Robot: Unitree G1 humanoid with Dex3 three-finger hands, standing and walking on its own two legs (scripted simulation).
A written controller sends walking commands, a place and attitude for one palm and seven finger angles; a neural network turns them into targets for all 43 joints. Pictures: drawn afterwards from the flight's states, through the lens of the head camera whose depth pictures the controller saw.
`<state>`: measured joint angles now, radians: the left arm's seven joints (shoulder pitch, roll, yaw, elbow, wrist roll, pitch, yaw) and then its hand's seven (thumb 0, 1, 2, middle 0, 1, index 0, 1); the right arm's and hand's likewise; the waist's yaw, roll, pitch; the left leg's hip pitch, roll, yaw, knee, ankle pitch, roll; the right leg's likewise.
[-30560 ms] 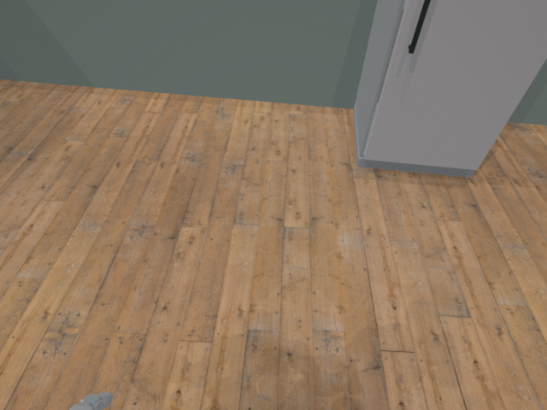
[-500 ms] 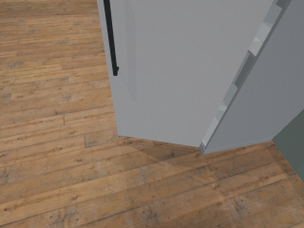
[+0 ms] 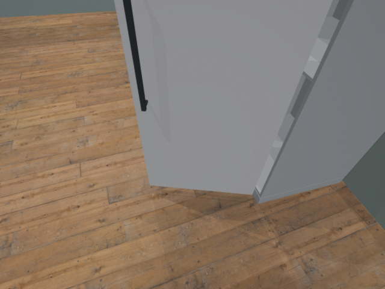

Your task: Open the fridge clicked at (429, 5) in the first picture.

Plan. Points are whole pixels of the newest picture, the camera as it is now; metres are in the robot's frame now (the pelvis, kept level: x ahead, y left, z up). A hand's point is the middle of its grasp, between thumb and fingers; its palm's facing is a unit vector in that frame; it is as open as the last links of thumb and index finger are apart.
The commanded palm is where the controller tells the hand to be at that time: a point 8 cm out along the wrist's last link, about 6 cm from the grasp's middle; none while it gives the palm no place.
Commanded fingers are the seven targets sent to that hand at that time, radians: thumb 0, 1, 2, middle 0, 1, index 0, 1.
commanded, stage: let the arm hang, fingers relaxed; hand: left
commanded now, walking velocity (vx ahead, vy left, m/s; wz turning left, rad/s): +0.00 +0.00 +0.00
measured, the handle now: (136, 47) +0.75 +0.22 +0.15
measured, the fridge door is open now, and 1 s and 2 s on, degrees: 69 69 69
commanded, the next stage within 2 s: look to check the result in 0.14 s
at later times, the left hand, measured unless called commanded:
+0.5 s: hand out of the picture -0.02 +0.18 -0.18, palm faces +0.01 -0.98 -0.17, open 7.4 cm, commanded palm none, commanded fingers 0.00 0.90 0.90 -0.20 -0.30 -0.20 -0.30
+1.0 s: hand out of the picture +0.01 +0.19 -0.18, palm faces -0.01 -0.98 -0.20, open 7.4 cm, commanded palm none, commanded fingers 0.00 0.90 0.90 -0.20 -0.30 -0.20 -0.30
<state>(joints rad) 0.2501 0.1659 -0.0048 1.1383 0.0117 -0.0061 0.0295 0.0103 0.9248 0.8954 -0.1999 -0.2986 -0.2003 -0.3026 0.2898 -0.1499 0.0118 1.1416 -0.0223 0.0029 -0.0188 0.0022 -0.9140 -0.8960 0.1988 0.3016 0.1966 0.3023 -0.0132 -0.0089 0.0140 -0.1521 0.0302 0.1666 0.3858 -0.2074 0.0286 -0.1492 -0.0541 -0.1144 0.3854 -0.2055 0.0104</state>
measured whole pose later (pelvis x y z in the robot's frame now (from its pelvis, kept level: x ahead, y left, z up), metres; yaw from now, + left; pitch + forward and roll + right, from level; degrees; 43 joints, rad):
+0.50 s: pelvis +0.00 +0.01 +0.00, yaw -1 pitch -1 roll +0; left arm 0.29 0.14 0.00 1.16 0.02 -0.01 0.03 0.01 0.91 0.90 -0.20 -0.30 -0.20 -0.30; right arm 0.29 -0.13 0.00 1.14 -0.02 0.00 -0.02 0.00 -0.91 -0.90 0.20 0.30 0.20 0.30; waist -0.01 0.00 0.03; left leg -0.17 0.02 0.18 0.40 -0.21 0.05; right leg -0.17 -0.06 -0.10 0.40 -0.20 0.02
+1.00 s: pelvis +0.00 +0.01 +0.00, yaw -1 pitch -1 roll +0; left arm 0.24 0.18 0.01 1.14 0.02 -0.01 0.02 0.01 0.91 0.90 -0.20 -0.30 -0.20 -0.30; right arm 0.26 -0.17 -0.01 1.13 -0.02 -0.01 -0.02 0.00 -0.91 -0.90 0.20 0.30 0.20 0.30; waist -0.01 0.00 0.04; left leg -0.16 0.02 0.18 0.38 -0.20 0.05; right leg -0.16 -0.07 -0.10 0.38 -0.19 0.03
